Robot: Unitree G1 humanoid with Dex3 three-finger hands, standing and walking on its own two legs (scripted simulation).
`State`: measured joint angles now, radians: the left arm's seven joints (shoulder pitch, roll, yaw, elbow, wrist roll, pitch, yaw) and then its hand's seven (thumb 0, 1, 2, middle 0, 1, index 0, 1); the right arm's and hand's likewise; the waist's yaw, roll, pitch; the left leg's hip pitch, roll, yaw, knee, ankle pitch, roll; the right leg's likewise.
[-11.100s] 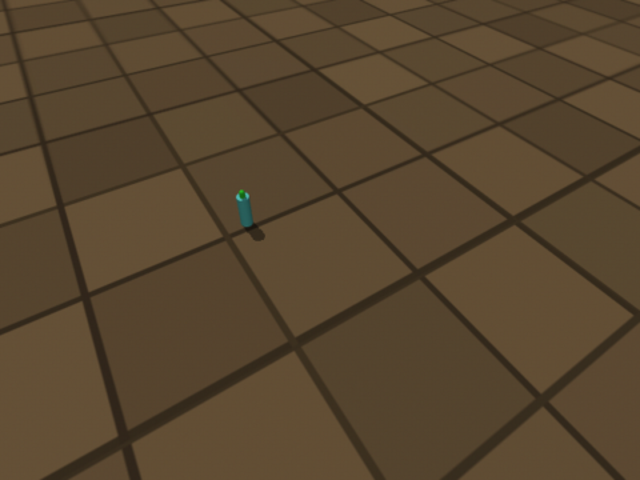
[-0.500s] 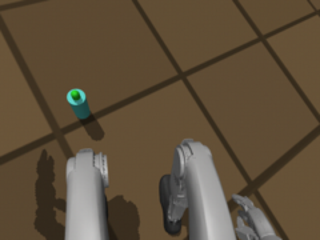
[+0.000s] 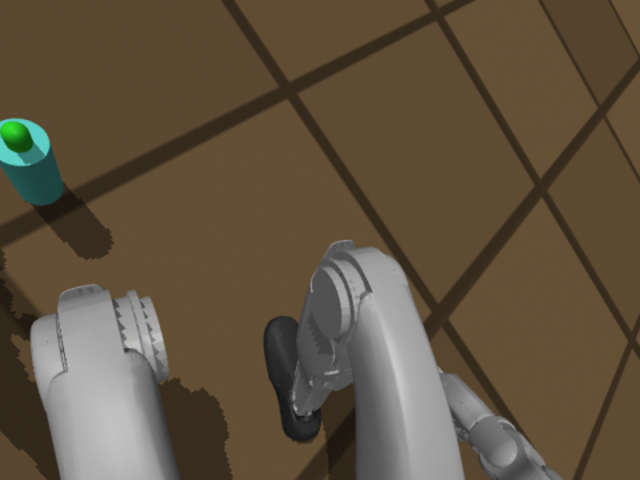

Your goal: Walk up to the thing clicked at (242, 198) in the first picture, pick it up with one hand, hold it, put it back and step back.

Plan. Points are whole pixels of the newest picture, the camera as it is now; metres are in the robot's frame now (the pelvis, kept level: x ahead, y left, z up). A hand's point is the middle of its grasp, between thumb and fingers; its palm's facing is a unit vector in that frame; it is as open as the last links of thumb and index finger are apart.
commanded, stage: close in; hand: left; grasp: from the side
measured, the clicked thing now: (29, 162) +0.49 +0.23 -0.21
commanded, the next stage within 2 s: rest palm in 0.70 s
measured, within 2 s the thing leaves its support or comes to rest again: leaves its support in 1.96 s
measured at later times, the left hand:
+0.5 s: hand (19, 188) +0.45 +0.24 -0.19, palm faces +0.10 -0.99 +0.00, open 17.2 cm
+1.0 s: hand (37, 186) +0.46 +0.22 -0.20, palm faces +0.13 -0.99 -0.03, open 15.8 cm
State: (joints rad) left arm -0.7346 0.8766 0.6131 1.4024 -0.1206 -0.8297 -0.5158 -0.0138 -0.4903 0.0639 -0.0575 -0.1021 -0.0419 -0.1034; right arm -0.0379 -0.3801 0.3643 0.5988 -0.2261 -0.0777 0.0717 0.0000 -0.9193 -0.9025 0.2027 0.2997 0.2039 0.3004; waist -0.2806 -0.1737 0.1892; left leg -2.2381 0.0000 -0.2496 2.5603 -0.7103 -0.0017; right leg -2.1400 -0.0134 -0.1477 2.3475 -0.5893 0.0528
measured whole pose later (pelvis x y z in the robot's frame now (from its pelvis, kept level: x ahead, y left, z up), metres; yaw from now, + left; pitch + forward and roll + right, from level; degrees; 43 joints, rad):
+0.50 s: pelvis -0.01 +0.01 -0.01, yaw -3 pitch +14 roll -18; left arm -0.75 0.87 0.45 1.55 -0.07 -1.07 -0.18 -0.01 -0.49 0.05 -0.06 -0.09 -0.06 -0.08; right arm -0.12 -0.40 0.52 0.56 -0.36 0.01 0.12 0.00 -0.94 -0.90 0.20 0.30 0.20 0.30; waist -0.32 -0.25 0.30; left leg -2.21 0.00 -0.35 2.64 -0.71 0.00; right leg -2.08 0.02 -0.22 2.35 -0.56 0.08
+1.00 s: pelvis -0.01 +0.01 -0.01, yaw -4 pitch +15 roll -20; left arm -0.78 0.89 0.35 1.58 0.00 -1.12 -0.01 -0.01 -0.29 0.19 -0.15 -0.16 -0.13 -0.16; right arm -0.17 -0.37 0.55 0.56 -0.39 0.03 0.14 -0.01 -0.91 -0.90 0.20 0.30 0.20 0.30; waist -0.32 -0.27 0.32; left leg -2.21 -0.02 -0.39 2.64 -0.73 -0.01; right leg -2.05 0.02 -0.25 2.32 -0.57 0.09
